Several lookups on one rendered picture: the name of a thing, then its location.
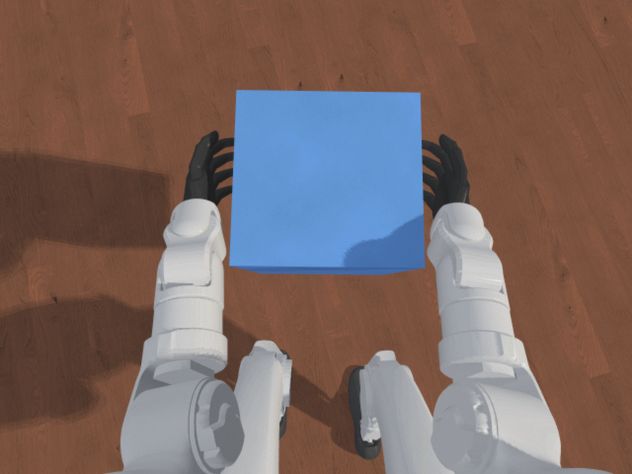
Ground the robot right forearm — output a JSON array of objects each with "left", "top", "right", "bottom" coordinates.
[{"left": 427, "top": 202, "right": 561, "bottom": 443}]

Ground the robot left thigh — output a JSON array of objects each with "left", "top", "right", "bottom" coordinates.
[{"left": 220, "top": 351, "right": 292, "bottom": 474}]

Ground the carton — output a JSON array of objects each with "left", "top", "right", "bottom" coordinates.
[{"left": 229, "top": 90, "right": 425, "bottom": 275}]

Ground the left robot hand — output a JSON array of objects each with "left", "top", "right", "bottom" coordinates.
[{"left": 184, "top": 130, "right": 234, "bottom": 206}]

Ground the right robot hand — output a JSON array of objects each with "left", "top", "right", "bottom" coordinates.
[{"left": 422, "top": 134, "right": 470, "bottom": 219}]

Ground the right robot upper arm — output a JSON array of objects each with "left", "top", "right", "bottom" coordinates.
[{"left": 431, "top": 379, "right": 612, "bottom": 474}]

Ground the robot right foot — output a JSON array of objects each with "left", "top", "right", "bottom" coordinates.
[{"left": 349, "top": 366, "right": 381, "bottom": 460}]

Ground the robot left forearm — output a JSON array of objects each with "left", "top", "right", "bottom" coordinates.
[{"left": 120, "top": 198, "right": 227, "bottom": 463}]

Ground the left robot upper arm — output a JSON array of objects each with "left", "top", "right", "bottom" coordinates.
[{"left": 105, "top": 377, "right": 245, "bottom": 474}]

